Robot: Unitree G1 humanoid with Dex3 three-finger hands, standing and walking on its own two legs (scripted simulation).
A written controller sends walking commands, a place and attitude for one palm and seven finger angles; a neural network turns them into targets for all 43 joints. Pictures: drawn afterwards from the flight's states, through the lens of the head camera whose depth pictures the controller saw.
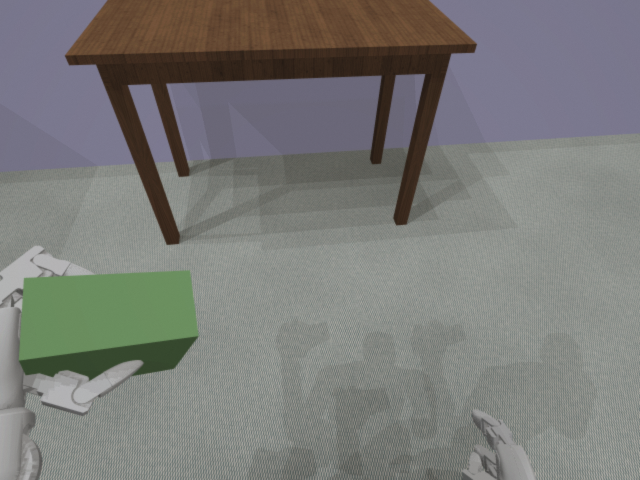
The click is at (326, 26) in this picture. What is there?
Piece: table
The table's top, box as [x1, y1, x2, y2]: [65, 0, 476, 64]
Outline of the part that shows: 65,56 69,64 96,64 473,52 476,43 428,0 107,0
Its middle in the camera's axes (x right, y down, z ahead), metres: -0.15 -0.76 +1.33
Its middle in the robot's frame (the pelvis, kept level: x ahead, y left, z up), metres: +1.50 +0.25 +0.03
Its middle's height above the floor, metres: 0.80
